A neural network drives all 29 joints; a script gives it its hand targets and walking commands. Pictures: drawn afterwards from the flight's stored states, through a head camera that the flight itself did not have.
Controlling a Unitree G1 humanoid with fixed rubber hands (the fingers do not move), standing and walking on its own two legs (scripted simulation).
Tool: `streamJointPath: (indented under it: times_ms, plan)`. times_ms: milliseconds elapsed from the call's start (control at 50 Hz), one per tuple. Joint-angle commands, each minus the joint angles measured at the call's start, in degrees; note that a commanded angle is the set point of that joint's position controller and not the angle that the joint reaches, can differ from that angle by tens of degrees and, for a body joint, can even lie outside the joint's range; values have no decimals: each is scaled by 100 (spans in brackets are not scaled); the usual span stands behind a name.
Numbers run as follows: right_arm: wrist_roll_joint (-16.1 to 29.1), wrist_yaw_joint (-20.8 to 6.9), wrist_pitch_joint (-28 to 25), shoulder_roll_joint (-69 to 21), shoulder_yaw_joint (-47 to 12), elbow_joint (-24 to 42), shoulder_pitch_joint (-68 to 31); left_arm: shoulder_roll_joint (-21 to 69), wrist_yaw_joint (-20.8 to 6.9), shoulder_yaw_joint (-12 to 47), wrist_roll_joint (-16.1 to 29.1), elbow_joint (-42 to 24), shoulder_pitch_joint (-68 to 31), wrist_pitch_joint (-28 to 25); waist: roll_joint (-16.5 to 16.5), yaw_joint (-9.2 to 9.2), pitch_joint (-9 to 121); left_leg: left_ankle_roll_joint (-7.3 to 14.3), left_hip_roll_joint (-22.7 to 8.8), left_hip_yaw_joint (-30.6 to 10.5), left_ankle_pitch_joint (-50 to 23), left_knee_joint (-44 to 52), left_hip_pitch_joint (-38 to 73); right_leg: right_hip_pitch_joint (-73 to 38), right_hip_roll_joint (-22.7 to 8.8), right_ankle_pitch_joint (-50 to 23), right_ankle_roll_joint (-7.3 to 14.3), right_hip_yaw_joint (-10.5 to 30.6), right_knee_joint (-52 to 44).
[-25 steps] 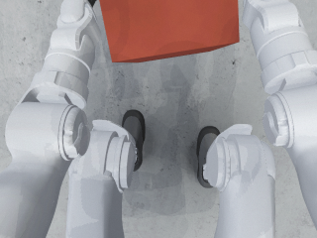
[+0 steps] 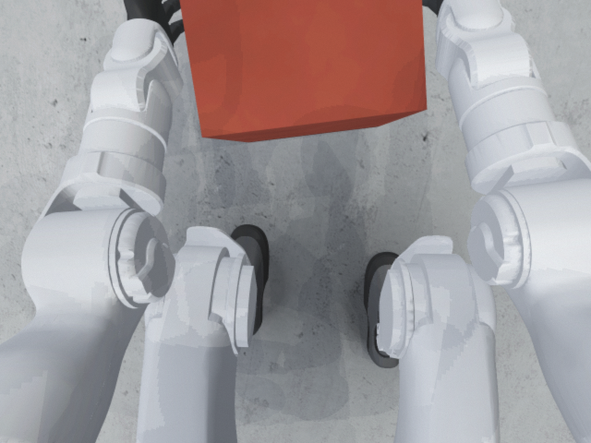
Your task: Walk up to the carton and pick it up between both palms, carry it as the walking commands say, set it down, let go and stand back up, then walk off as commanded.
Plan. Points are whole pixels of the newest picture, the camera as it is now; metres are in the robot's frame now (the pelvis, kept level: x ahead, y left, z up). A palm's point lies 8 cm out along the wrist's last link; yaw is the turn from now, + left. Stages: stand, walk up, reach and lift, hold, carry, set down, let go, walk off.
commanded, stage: reach and lift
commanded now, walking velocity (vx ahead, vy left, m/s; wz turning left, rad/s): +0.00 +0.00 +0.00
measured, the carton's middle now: (303, 46) +0.53 +0.03 -0.24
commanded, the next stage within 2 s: none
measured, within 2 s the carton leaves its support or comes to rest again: neither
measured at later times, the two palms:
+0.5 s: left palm (136, 19) +0.52 +0.18 -0.11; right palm out of the picture +0.56 -0.12 -0.12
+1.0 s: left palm (94, 9) +0.51 +0.18 -0.06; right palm out of the picture +0.56 -0.12 -0.06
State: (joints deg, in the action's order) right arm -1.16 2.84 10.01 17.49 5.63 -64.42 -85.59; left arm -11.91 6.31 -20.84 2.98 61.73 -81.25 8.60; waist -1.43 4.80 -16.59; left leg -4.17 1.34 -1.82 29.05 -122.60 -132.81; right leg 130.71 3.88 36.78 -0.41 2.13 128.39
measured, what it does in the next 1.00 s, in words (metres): rises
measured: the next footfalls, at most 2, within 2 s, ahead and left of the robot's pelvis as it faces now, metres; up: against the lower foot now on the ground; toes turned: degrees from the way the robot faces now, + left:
none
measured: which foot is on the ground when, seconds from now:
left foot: down 0.00-1.00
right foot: down 0.00-1.00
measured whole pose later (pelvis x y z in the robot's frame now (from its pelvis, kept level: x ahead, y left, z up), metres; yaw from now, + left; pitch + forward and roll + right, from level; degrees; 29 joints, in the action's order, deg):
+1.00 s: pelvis +0.00 +0.01 +0.06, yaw -2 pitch +47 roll +1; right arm -8.9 1.8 18.9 10.2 15.3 -49.4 -76.9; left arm -0.4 7.0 -31.5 -7.3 35.7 -67.1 19.1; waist 0.9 4.9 -0.9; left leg -4.7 4.1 -3.7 28.0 -111.0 -130.4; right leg 128.5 6.7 33.5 -2.6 3.7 114.9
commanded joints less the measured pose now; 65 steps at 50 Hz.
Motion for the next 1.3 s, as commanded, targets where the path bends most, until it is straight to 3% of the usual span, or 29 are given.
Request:
streamJointPath:
  times_ms: [0, 180, 460, 620, 920, 1280]
  plan:
    - [444, -1389, -214, -5093, -1229, 1106, -2737, 5064, -1433, 1376, 288, -940, -2643, -57, 910, 150, 6108, 236, 460, 788, -2156, 346, 3196, -2602, 272, -2311, 70, -314, -1339]
    - [631, -1293, -188, -5149, -1439, 1696, -3212, 5370, -1457, 1573, 395, -1382, -2896, 94, 1010, 139, 7063, 243, 476, 830, -2204, 407, 3459, -3181, 306, -2464, 30, -417, -1392]
    - [319, -1382, 281, -5850, -1124, 1469, -2869, 5628, -1493, 1697, -22, -2094, -3200, 541, 821, 251, 7807, 194, 543, 960, -1803, 963, 3884, -3182, 417, -1982, 10, -591, -1763]
    - [175, -1407, 504, -6181, -1060, 1559, -2689, 5788, -1496, 2031, -33, -2639, -3501, 725, 633, 201, 8327, 127, 597, 1001, -1849, 1237, 4214, -3277, 488, -1998, 13, -637, -1981]
    - [-11, -1442, 689, -6531, -1116, 1885, -2232, 6260, -1520, 2153, -215, -2814, -2910, 954, 660, 234, 8871, 96, 683, 969, -2241, 1716, 4629, -3503, 592, -2284, -26, -684, -2421]
    - [-327, -1424, 806, -6700, -871, 1807, -1849, 6473, -1644, 1872, -564, -2690, -2413, 1131, 719, 240, 8667, 89, 736, 950, -1858, 2453, 4712, -3942, 636, -2040, -35, -622, -3171]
